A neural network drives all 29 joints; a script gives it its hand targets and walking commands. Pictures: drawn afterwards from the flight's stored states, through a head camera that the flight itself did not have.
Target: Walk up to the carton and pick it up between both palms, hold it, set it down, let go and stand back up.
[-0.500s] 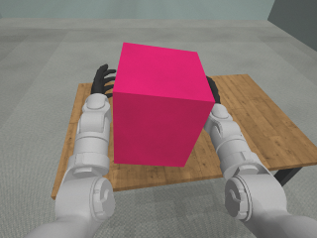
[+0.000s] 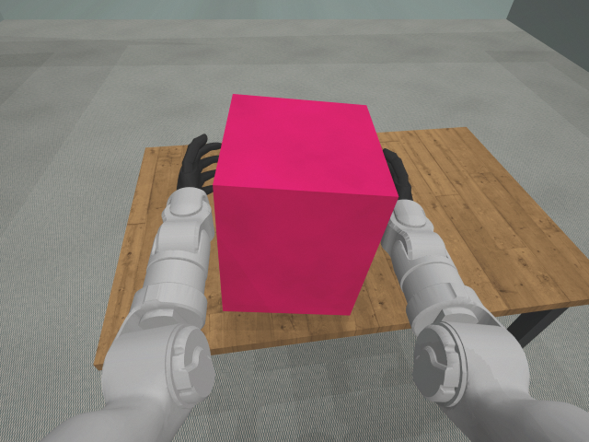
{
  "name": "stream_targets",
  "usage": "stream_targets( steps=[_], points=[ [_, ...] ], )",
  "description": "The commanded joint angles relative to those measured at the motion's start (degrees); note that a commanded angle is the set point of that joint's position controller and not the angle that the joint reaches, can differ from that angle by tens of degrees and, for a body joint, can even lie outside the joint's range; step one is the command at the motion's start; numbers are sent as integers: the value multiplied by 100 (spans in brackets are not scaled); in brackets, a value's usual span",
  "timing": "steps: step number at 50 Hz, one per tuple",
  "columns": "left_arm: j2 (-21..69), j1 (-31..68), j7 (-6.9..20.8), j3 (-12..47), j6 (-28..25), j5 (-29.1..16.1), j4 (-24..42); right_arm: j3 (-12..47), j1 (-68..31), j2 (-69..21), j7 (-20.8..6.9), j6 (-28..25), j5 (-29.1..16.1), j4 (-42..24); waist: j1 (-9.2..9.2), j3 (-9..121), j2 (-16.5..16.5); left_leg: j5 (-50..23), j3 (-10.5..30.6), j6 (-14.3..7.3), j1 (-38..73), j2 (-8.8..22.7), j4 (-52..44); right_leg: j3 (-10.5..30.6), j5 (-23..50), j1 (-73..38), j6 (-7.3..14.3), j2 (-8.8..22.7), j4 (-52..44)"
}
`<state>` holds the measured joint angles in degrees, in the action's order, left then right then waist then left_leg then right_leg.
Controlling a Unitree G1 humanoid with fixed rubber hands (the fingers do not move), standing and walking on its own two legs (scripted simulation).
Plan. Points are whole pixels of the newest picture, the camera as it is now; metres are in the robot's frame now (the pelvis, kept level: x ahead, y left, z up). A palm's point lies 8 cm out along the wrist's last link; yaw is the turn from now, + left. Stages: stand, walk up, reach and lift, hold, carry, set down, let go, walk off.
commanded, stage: set down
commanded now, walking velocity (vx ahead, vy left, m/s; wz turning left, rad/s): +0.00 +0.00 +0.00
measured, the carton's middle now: (293, 209) +0.42 -0.01 +0.10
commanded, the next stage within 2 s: none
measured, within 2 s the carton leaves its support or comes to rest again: neither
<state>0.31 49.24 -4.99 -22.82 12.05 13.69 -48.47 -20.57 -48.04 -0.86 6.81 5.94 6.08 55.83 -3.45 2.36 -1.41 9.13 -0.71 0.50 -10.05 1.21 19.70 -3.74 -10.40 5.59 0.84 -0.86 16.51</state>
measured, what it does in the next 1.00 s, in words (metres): stands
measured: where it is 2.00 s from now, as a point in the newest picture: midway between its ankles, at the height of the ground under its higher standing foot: outside the picture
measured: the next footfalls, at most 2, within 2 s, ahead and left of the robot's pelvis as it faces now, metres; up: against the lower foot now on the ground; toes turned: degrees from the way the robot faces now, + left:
none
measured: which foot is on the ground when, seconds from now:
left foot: down 0.00-1.00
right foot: down 0.00-1.00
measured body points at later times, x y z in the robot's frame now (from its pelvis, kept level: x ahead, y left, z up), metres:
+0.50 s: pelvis +0.01 +0.00 +0.00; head +0.02 +0.01 +0.45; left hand +0.45 +0.12 +0.12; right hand +0.42 -0.17 +0.10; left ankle +0.02 +0.12 -0.75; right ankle -0.02 -0.10 -0.75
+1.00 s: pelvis +0.01 +0.00 +0.00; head +0.03 +0.01 +0.45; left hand +0.44 +0.12 +0.09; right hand +0.41 -0.17 +0.07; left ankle +0.02 +0.12 -0.75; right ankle -0.02 -0.10 -0.75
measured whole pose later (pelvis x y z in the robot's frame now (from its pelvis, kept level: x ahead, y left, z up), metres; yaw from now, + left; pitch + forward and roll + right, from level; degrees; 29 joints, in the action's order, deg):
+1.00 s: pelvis +0.01 +0.00 +0.00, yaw -2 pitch +5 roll +0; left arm 3.8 46.2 -4.5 -25.7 3.4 18.0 -51.3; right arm -31.5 -42.5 -4.2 2.1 -2.6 19.4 53.6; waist -1.7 3.5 -0.8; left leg 9.1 -2.4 0.2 -16.1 1.4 19.9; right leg -2.2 -10.3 12.7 0.6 -0.8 17.7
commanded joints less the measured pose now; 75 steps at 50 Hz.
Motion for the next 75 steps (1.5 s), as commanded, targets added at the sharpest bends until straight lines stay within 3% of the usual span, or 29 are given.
stream_targets(
  steps=[1,7,18,22,25,33,36,54,58,60,66,75],
  points=[
    [3487,4243,689,1825,-245,-233,411,1479,-5161,-3051,-804,-777,-53,-1526,-24,3834,342,-1781,-124,333,1266,-254,69,-84,3358,-962,-413,-110,226],
    [3445,4180,675,1791,-312,-174,406,1244,-4932,-2993,-887,-870,180,-1367,-78,3885,375,-1973,-133,378,1352,-206,112,-115,3453,-788,-389,-132,262],
    [3205,3810,718,1396,-401,34,222,1211,-4763,-3050,-967,-1030,425,-1507,129,3929,166,-1974,-245,267,929,-215,62,-64,4042,-1171,-478,-69,456],
    [3194,3863,687,1408,-504,46,235,1050,-4653,-3004,-1016,-1128,607,-1481,78,4077,167,-1991,-270,286,965,-188,102,-81,3985,-1037,-456,-60,457],
    [3225,3744,671,1470,-558,84,242,962,-4479,-2932,-1045,-1235,750,-1455,57,4197,242,-2477,-273,333,1186,-124,223,-133,4175,-888,-440,-95,475],
    [3109,3549,697,1283,-638,244,139,827,-4240,-2927,-1088,-1340,984,-1362,104,3922,167,-2184,-351,289,858,-127,134,-113,4124,-1007,-453,-48,489],
    [3213,3579,657,1428,-746,212,268,847,-4274,-2927,-1105,-1483,1032,-1462,77,4296,235,-2508,-331,318,1019,-117,215,-136,4251,-867,-434,-49,531],
    [3045,3571,670,1081,-1150,459,-84,396,-3946,-3011,-1232,-1777,1611,-1175,164,4221,95,-1788,-455,225,608,-65,25,-145,3675,-835,-424,51,480],
    [3056,3354,688,985,-1199,583,-235,258,-3792,-2942,-1276,-1834,1719,-996,190,4090,212,-1861,-459,255,766,-44,30,-180,3479,-636,-385,50,425],
    [3026,3306,719,878,-1198,614,-294,159,-3739,-2951,-1270,-1849,1819,-984,181,3899,98,-1733,-471,226,626,-42,-13,-178,3395,-693,-397,47,414],
    [3022,3333,724,813,-1303,681,-375,-4,-3641,-3013,-1323,-1865,1977,-888,149,3810,179,-1366,-486,214,576,-29,-143,-187,2934,-554,-371,81,340],
    [2981,3223,701,776,-1391,795,-375,-227,-3327,-2918,-1355,-1915,2147,-637,61,3602,247,-1596,-503,286,913,9,-77,-253,2701,-222,-330,19,233]
  ],
)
